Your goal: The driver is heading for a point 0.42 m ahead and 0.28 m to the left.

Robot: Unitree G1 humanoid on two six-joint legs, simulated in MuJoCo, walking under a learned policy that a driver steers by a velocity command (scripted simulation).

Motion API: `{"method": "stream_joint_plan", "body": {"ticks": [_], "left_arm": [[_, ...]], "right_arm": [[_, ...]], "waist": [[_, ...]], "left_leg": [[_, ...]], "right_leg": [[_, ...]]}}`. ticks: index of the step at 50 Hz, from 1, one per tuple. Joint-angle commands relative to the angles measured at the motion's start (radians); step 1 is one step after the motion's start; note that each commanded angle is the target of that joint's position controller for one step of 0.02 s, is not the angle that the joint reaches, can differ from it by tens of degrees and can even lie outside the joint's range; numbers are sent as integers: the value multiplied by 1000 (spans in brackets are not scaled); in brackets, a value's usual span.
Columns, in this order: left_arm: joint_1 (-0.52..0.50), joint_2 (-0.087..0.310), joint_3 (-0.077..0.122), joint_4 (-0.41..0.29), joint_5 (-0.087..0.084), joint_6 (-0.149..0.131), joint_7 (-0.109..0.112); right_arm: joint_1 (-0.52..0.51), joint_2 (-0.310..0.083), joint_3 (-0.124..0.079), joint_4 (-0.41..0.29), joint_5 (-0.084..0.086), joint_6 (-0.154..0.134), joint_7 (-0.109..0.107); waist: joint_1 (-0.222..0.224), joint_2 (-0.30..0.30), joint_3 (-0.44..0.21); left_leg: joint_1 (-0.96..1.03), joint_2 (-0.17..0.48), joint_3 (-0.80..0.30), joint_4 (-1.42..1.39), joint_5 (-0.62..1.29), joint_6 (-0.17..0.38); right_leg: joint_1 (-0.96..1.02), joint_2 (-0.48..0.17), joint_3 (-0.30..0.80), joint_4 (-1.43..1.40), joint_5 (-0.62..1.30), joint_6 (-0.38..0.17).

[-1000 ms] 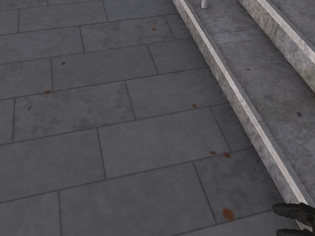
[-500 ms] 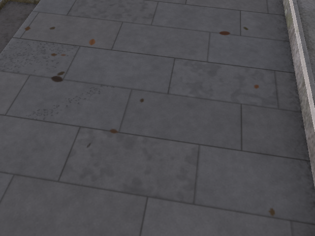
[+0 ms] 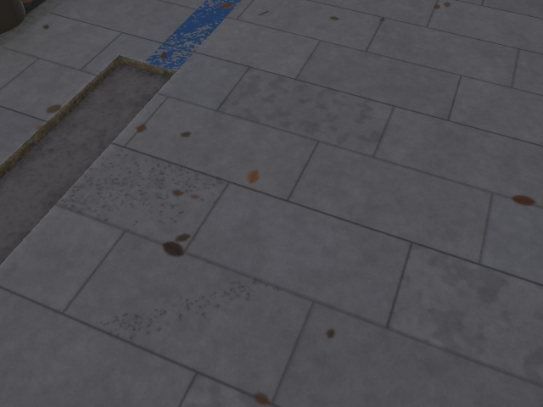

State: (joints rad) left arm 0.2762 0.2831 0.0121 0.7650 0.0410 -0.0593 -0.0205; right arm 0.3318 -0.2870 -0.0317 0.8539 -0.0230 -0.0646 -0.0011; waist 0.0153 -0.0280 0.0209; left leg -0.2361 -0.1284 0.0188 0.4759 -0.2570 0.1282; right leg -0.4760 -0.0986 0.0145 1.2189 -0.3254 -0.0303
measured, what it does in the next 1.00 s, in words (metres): walks ahead, turning left: right foot, then left foot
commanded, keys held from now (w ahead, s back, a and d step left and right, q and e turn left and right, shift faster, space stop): w+q+shift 0.62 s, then q+shift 0.38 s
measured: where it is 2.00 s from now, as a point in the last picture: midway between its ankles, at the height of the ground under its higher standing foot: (155, 243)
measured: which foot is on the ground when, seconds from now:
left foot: down 0.00-0.24, up 0.26-0.66, down 0.68-1.00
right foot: up 0.00-0.24, down 0.26-0.68, up 0.70-1.00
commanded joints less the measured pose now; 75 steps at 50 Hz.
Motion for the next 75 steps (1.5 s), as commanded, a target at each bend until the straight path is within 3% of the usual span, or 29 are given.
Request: {"method": "stream_joint_plan", "body": {"ticks": [1, 8, 11, 13, 14, 15, 17, 21, 28, 31, 33, 35, 36, 39, 42, 45, 50, 53, 54, 55, 56, 57, 59, 61, 64, 69, 71, 72, 75], "left_arm": [[-35, 67, 10, -97, 28, 14, -17], [-304, 83, -5, -196, -14, 1, -22], [-123, 170, 29, -156, -9, -2, 15], [270, 270, 75, -77, 13, -6, 60], [239, 334, 89, -80, 51, -11, 51], [157, 263, 89, -97, 23, -1, 43], [37, 131, 63, -83, 19, -3, 35], [95, 45, 40, 16, -10, -31, 14], [78, 121, 54, 58, -21, -65, 22], [99, 219, 75, 45, -22, -38, 37], [35, 256, 88, 11, -25, -3, 42], [87, 94, 58, -29, -5, 5, 21], [159, 135, 58, -128, -34, 3, 28], [-75, 146, 55, -186, -58, -84, 70], [-57, 172, 80, -186, -35, -56, 70], [-216, 69, 56, -253, -10, -51, 58], [-326, 55, 63, -280, -51, -50, 32], [-170, 99, 85, -228, -31, -58, 36], [-27, 97, 77, -197, -18, -56, 44], [-5, 112, 67, -217, 22, -44, 48], [-34, 115, 75, -228, 9, -32, 48], [-166, 147, 86, -247, -20, -31, 52], [-206, 45, 43, -281, -12, 8, 70], [-222, 85, 45, -242, -23, 24, 57], [-180, 104, 63, -196, -31, 38, 37], [-128, 100, 59, -159, -43, 57, 31], [-56, 67, 43, -130, -32, 48, 25], [-38, 36, 35, -151, -26, 36, 16], [-76, 44, 46, -122, -16, 35, 26]], "right_arm": [[37, -79, -23, -31, 22, -37, -8], [94, -180, -61, -5, 41, -58, 10], [111, -242, -74, 11, 22, -43, 2], [47, -182, -59, -21, 6, -45, 5], [197, -3, -18, -64, 60, -41, 1], [107, -114, -24, -70, 31, -30, -8], [-29, -129, -31, -71, 9, -9, 6], [-138, -11, -9, -142, -4, 46, 49], [-383, -16, 18, -277, -8, 48, 108], [-261, -75, -4, -232, 1, 43, 89], [90, -143, -42, -124, -7, 35, 61], [77, -277, -92, -95, 9, 47, 8], [73, -359, -115, -157, -9, 58, 11], [-111, -252, -104, -230, 72, -3, 33], [-211, -167, -85, -251, 64, -10, 19], [-145, -165, -96, -222, 69, 29, -30], [-58, -136, -105, -206, 68, 109, -84], [-121, -87, -89, -244, 50, 93, -76], [-125, -34, -64, -263, 28, 93, -61], [25, -1, -50, -278, 15, 90, -45], [151, -114, -67, -251, 13, 83, -18], [94, -174, -77, -254, 63, 98, -5], [-136, -184, -68, -272, 26, 142, -30], [-130, -96, -40, -283, 23, 140, -29], [-125, -10, -5, -267, 21, 103, -29], [-107, -49, -17, -223, 25, 108, -13], [-131, -90, -25, -249, 0, 113, -13], [-163, -149, -34, -248, -25, 114, -14], [-276, -51, -9, -252, -21, 85, -8]], "waist": [[24, 65, 70], [-32, 35, 78], [49, 57, -86], [233, 7, -291], [95, -334, -445], [100, -235, -376], [67, -31, -106], [0, -43, 28], [-45, -6, 131], [-128, -63, 21], [-284, -51, -148], [-133, 284, -93], [-102, 247, -382], [-19, -156, -204], [75, -96, -52], [28, -30, -48], [-42, 101, -133], [46, 140, -188], [101, 45, -314], [24, -171, -436], [-19, -177, -505], [-59, -196, -425], [10, 66, -222], [-44, 52, -76], [-26, -71, -145], [-29, -143, -160], [-25, -77, -128], [23, 128, -125], [31, 169, -41]], "left_leg": [[54, 240, -384, -340, 52, 182], [27, 207, -311, -395, 532, 113], [174, 200, -305, -37, 952, 51], [-88, 109, -246, 549, 625, 21], [-391, -9, -166, 908, -239, -9], [-478, 53, -148, 965, -155, 13], [-492, 155, -113, 897, -9, 5], [-511, 231, -93, 847, -23, -4], [-347, 175, 118, 358, 287, 33], [-179, 68, 172, 311, 213, 75], [198, 11, 116, 221, 191, 113], [464, 219, -251, 189, 714, 140], [734, 408, -666, 80, 883, 369], [407, 326, -719, -154, 404, 285], [47, 227, -499, -169, 682, 218], [-91, 62, -350, -89, 879, 110], [-160, -26, -412, 38, 564, -97], [-63, -49, -385, 319, 449, -147], [-145, -71, -307, 630, -62, -171], [-341, -167, -332, 935, -610, -197], [-343, -78, -385, 1087, -540, -206], [-504, -10, -340, 1224, -418, -212], [-441, 27, -230, 1114, -232, -211], [-320, 47, -160, 858, -214, -197], [-157, 74, -63, 491, -217, -196], [65, 92, -57, 81, 44, -131], [208, 181, -152, -16, 41, -53], [118, 327, -319, -75, -36, 32], [-170, 271, -300, -168, -319, 7]], "right_leg": [[-214, -53, 9, -144, -27, 49], [90, 55, -45, -617, 475, 37], [334, 133, -46, -649, 255, -4], [789, -81, 134, -632, -89, -30], [1000, -407, 678, -811, -350, -130], [880, -367, 807, -934, -440, -122], [605, -284, 457, -941, -186, -108], [410, -216, 106, -1015, 118, -55], [326, -115, -305, -1133, 648, -14], [495, -148, -325, -899, 1259, -6], [420, -168, -288, -406, 1306, -4], [-53, 79, -260, 318, -239, 77], [-269, 119, -48, 526, -273, 107], [-292, 65, 147, 279, -148, 96], [-135, 20, 131, 32, -103, 121], [-67, 118, 29, -274, 41, 125], [208, 274, 12, -684, 399, 114], [373, 193, 57, -859, 639, 75], [618, -12, 202, -826, 850, -27], [835, -320, 573, -686, 1345, -253], [779, -413, 708, -683, 1272, -345], [741, -432, 779, -731, 772, -402], [369, -210, 557, -856, 271, -268], [130, -74, 381, -922, 211, -186], [144, -6, 229, -924, 457, -178], [121, -60, 274, -911, 77, -163], [-41, -13, 219, -861, -168, -50], [-52, 83, 75, -754, -165, 11], [192, 95, 15, -642, 64, 69]]}}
